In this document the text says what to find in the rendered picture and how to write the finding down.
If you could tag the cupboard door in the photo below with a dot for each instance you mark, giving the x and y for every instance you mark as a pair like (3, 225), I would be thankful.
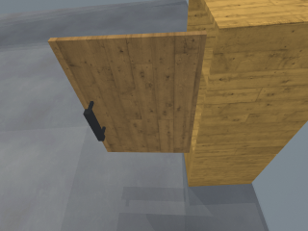
(144, 87)

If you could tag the handle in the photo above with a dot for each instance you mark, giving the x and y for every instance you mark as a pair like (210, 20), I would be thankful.
(94, 125)

